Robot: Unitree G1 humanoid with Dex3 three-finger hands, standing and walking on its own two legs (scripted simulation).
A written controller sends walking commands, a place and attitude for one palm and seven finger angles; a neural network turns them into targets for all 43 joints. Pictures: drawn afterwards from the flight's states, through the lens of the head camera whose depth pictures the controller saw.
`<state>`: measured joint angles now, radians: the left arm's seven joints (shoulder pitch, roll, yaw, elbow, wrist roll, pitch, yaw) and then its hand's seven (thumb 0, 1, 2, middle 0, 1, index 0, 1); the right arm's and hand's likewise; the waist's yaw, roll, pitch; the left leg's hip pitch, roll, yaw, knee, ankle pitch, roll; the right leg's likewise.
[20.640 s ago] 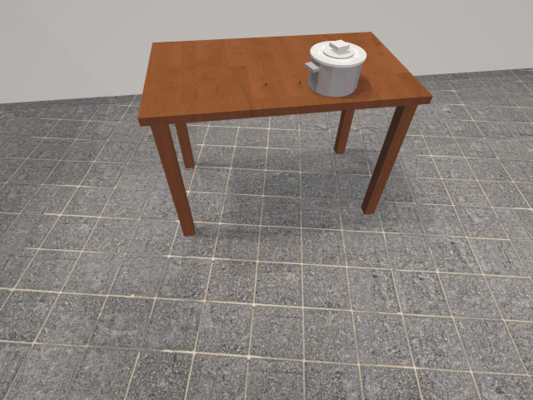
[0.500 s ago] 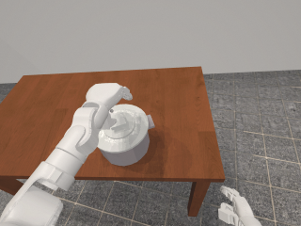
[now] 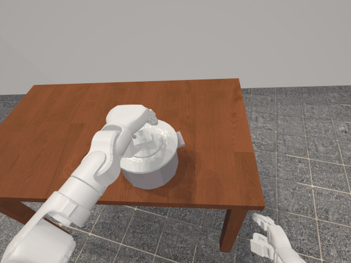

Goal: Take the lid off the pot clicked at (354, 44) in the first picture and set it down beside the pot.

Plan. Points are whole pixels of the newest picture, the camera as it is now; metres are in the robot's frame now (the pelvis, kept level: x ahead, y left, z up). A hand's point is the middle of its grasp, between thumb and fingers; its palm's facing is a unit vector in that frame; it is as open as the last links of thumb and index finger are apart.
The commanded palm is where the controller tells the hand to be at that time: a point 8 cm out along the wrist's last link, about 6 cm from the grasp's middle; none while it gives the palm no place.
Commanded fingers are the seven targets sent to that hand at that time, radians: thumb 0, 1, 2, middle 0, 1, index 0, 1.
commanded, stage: move the open hand above the knob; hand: left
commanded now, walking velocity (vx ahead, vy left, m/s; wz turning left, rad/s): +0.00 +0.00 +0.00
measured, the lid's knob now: (142, 137) +0.42 +0.12 +0.04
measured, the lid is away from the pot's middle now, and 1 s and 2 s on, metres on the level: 0.00 0.00 0.00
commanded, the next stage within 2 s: lower the open fingers around the knob in 0.32 s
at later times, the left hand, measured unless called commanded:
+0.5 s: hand (132, 132) +0.39 +0.13 +0.10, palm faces -0.23 -0.07 -0.97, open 9.9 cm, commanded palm +0.37 +0.13 +0.16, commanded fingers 0.00 -0.25 1.34 -0.83 -0.08 -0.83 -0.08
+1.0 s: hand (135, 143) +0.38 +0.13 +0.06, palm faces -0.26 -0.08 -0.96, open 9.9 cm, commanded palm +0.37 +0.14 +0.12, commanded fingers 0.00 -0.25 1.34 -0.83 -0.08 -0.83 -0.08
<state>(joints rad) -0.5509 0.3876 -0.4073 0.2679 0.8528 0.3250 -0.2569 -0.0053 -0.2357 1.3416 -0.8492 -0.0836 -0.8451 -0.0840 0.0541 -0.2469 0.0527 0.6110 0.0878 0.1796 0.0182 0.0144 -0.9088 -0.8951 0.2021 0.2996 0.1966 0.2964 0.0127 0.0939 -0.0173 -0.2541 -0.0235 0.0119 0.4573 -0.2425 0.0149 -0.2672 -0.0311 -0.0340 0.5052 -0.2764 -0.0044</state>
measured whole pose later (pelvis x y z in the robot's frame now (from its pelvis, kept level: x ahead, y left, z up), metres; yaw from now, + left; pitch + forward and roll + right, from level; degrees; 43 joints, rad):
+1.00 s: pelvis +0.00 +0.00 +0.00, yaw -1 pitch +3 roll +1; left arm -0.51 0.35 -0.37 0.37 0.87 0.29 -0.17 -0.01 -0.24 1.34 -0.84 -0.08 -0.84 -0.08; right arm 0.05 -0.24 0.06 0.63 0.09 0.18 0.00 0.01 -0.91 -0.89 0.20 0.30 0.20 0.30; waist 0.01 0.08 -0.03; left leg -0.27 -0.01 0.02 0.46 -0.25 0.01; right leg -0.28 -0.02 -0.03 0.50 -0.28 -0.01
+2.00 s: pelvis +0.01 +0.00 +0.00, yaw -1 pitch +5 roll +1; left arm -0.58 0.33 -0.38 0.47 0.89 0.29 -0.15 -0.01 -0.07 1.15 -0.63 -0.66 -0.69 -0.69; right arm 0.09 -0.25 0.04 0.63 0.09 0.19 -0.01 0.01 -0.91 -0.90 0.20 0.30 0.20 0.30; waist 0.00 0.08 -0.04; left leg -0.30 -0.01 0.02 0.48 -0.27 0.01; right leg -0.31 -0.02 -0.02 0.51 -0.28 0.00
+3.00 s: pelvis +0.01 +0.00 +0.00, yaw -1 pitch +4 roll +0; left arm -0.55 0.35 -0.39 0.42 0.86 0.30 -0.17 0.02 0.06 1.13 -0.66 -0.76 -0.88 -0.83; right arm 0.08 -0.24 0.04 0.64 0.09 0.18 -0.02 0.01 -0.91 -0.89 0.20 0.30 0.20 0.30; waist -0.01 0.09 -0.03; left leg -0.28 -0.01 0.02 0.46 -0.26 0.01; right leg -0.29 -0.02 -0.02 0.49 -0.27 -0.01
